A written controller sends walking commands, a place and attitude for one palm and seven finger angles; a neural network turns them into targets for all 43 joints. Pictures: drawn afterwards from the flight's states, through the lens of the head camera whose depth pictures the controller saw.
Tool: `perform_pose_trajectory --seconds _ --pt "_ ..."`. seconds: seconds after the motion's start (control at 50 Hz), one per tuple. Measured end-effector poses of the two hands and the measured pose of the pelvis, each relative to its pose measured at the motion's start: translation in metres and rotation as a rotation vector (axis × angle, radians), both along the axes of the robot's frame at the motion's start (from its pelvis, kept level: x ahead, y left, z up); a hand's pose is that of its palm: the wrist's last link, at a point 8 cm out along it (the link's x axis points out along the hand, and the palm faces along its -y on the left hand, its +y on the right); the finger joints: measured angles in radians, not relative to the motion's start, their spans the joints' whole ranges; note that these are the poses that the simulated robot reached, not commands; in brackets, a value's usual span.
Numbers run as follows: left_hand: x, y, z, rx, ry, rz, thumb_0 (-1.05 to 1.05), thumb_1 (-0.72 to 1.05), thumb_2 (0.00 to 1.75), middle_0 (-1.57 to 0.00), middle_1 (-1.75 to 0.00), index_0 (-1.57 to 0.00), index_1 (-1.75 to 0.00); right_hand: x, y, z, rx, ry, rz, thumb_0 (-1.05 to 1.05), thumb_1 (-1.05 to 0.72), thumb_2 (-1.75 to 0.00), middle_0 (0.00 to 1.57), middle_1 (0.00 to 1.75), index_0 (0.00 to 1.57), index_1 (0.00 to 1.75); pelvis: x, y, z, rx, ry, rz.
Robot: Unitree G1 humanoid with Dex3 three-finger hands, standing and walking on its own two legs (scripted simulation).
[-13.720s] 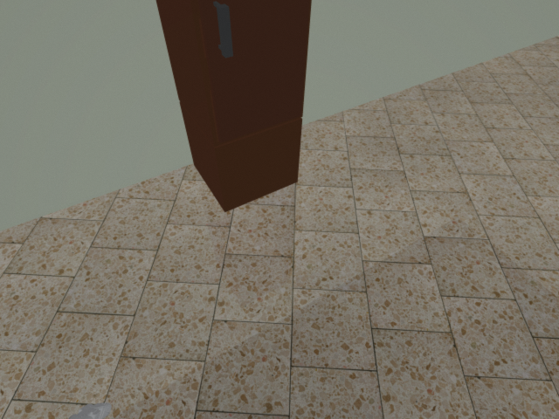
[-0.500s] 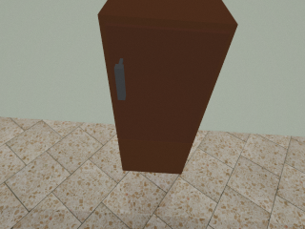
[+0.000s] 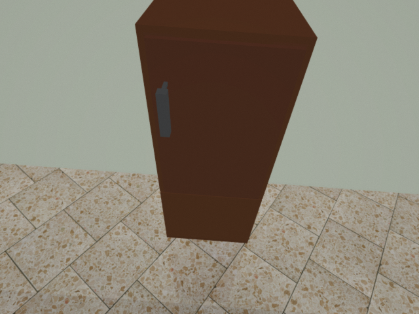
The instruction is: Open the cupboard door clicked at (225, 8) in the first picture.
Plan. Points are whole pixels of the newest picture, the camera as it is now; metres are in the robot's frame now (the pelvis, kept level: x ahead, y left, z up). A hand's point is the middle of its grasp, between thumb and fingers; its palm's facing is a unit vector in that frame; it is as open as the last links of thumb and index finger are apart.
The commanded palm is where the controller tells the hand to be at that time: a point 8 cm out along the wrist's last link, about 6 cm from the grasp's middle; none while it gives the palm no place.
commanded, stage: come to a stop and stand still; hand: left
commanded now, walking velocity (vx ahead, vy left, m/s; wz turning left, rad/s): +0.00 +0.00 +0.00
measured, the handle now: (165, 109) +0.60 +0.16 +0.07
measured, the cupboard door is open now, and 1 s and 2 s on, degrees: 0 0 0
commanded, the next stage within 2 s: look again from close up in 0.10 s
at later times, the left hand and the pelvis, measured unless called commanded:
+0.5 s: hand out of the picture -0.04 +0.16 -0.18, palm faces +0.03 -0.99 -0.16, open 7.3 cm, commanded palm none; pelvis -0.01 -0.01 +0.00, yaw +0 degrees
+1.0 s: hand out of the picture -0.05 +0.14 -0.18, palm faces +0.05 -0.99 -0.13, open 7.3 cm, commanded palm none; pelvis +0.00 -0.01 +0.00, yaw +0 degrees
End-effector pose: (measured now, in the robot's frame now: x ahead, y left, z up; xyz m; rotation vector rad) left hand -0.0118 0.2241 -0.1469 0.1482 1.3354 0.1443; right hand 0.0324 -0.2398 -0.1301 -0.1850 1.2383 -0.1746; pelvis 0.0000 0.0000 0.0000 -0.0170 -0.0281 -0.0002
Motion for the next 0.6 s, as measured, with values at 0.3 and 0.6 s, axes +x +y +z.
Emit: perform_pose_trajectory --seconds 0.3,0.6 --pt "-0.013 -0.011 -0.004 -0.027 0.034 0.006 0.01 0.91 0.90 -0.20 -0.30 -0.20 -0.30 -0.024 -0.004 0.002 -0.007 0.078 -0.011 0.00 -0.91 -0.90 0.20 0.30 0.20 0.30 -0.006 -0.007 0.002 -0.004 0.005 0.009" --pt "-0.034 -0.022 -0.003 -0.043 0.097 0.031 0.01 0.91 0.90 -0.20 -0.30 -0.20 -0.30 -0.039 0.013 -0.005 0.039 0.130 -0.032 0.01 -0.92 -0.90 0.20 0.30 0.20 0.30 -0.005 -0.006 0.003 -0.002 0.010 0.007"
